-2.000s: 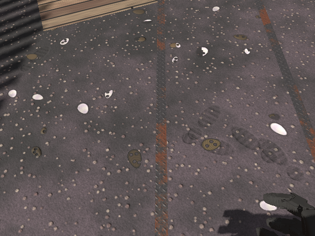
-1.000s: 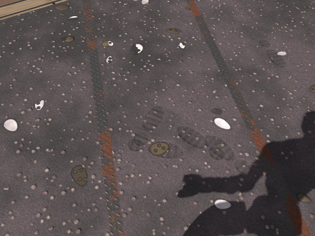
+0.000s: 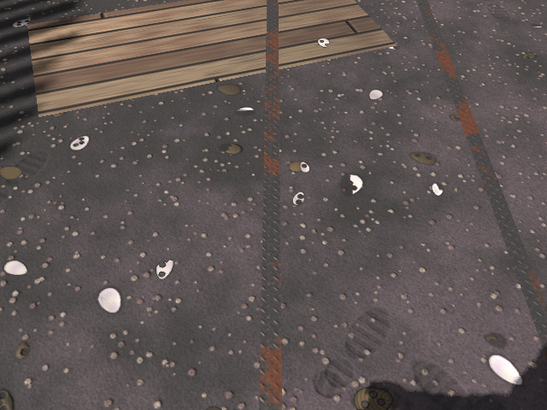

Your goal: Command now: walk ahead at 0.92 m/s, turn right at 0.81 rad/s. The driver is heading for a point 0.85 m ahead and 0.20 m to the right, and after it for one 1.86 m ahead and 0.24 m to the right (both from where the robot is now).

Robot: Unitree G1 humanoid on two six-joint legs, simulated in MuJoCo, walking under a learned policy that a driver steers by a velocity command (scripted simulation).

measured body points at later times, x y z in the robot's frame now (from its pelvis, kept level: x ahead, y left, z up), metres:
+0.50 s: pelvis +0.41 -0.12 +0.00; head +0.44 -0.13 +0.44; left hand +0.53 +0.14 -0.13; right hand +0.51 -0.43 -0.07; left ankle +0.67 -0.03 -0.67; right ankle +0.29 -0.10 -0.74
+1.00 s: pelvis +0.86 -0.32 +0.00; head +0.88 -0.34 +0.45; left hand +1.20 -0.29 -0.03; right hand +0.64 -0.51 -0.13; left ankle +0.76 -0.15 -0.74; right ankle +0.95 -0.53 -0.71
